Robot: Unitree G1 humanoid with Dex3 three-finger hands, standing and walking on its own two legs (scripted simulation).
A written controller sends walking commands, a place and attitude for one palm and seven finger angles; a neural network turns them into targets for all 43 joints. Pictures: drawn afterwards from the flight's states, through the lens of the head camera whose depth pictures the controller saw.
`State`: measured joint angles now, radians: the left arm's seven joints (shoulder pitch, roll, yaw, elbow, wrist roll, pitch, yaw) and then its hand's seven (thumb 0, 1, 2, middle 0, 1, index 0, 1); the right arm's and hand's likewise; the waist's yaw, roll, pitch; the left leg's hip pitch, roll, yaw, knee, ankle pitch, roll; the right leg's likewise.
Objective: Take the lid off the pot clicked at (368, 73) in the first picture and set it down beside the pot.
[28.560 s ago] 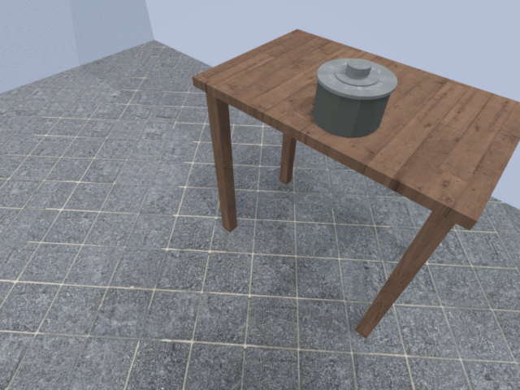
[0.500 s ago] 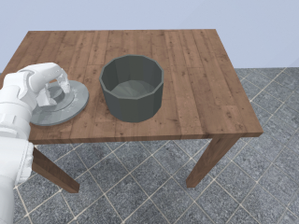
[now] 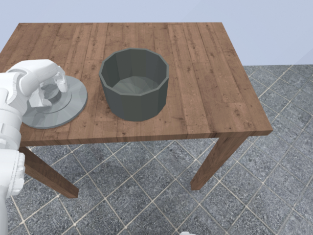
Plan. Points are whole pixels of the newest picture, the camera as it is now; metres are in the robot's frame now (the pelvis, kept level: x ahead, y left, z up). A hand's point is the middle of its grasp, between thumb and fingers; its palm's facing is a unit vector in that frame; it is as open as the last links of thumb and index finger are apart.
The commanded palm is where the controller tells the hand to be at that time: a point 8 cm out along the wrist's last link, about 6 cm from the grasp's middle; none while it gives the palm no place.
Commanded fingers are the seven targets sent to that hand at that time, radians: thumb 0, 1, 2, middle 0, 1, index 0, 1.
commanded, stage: open the fingers wide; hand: left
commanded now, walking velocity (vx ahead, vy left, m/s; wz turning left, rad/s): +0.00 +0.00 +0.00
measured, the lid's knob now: (49, 94) +0.48 +0.28 +0.06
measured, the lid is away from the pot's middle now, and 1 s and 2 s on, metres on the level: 0.24 0.24 0.24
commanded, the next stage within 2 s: raise the empty hand in 0.94 s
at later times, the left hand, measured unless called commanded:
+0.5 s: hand (43, 91) +0.47 +0.28 +0.09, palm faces -0.41 -0.05 -0.91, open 9.0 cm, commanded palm +0.47 +0.27 +0.13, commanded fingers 0.00 -0.01 0.87 -0.49 -0.74 -0.49 -0.74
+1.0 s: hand (43, 93) +0.46 +0.28 +0.09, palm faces -0.40 -0.05 -0.91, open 11.0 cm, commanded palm +0.47 +0.26 +0.13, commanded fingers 0.00 -0.11 0.84 -0.44 -0.68 -0.44 -0.68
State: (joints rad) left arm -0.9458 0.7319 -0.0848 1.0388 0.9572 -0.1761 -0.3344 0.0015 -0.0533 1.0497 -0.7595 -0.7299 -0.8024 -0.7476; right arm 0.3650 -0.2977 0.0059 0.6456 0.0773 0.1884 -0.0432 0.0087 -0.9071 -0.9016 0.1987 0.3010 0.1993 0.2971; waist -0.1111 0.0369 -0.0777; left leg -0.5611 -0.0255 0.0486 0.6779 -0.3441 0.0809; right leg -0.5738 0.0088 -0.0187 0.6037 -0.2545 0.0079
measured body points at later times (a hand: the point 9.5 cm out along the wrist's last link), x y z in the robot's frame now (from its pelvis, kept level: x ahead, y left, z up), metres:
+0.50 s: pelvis +0.01 +0.00 +0.00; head +0.08 +0.01 +0.45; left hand +0.48 +0.28 +0.14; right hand +0.06 -0.27 -0.12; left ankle -0.01 +0.07 -0.72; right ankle +0.02 -0.13 -0.72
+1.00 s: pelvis +0.01 +0.00 +0.00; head +0.08 +0.01 +0.45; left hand +0.48 +0.28 +0.14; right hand +0.07 -0.27 -0.12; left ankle -0.01 +0.07 -0.72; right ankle +0.02 -0.13 -0.72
